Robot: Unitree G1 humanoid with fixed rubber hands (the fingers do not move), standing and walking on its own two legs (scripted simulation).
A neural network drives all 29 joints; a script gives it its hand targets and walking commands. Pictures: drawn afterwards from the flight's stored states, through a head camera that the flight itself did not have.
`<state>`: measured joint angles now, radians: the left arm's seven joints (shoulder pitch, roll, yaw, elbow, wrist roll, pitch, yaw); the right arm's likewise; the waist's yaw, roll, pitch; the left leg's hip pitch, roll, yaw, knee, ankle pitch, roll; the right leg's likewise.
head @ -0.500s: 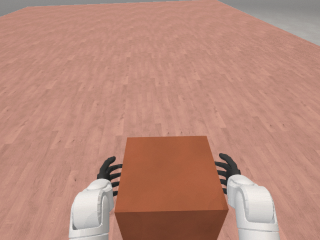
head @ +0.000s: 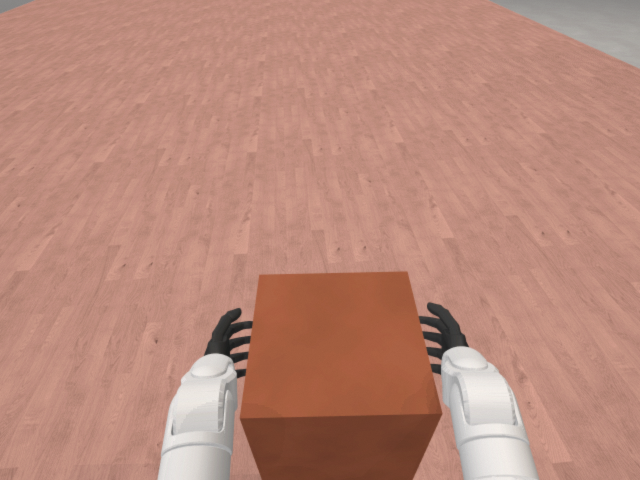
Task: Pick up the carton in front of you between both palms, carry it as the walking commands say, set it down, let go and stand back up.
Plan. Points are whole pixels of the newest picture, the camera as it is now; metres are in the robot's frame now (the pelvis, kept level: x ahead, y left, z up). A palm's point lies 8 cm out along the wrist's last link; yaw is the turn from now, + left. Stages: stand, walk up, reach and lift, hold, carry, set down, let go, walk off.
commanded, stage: carry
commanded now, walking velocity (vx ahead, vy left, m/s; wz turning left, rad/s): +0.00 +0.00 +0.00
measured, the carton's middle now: (335, 383) +0.30 +0.00 -0.05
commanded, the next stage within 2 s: hold in 0.50 s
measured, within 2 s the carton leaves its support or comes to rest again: neither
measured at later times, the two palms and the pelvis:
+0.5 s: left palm (217, 360) +0.29 +0.15 +0.04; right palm (451, 353) +0.29 -0.14 +0.04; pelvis +0.00 +0.00 +0.00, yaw +0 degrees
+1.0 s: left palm (201, 392) +0.25 +0.16 +0.04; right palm (445, 371) +0.27 -0.13 +0.03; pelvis -0.02 -0.01 +0.01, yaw +5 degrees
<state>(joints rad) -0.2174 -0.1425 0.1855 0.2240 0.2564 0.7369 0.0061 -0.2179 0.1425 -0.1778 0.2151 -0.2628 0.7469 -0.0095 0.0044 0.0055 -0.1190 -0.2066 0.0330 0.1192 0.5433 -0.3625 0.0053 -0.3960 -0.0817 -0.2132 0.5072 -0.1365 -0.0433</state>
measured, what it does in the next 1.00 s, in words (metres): stands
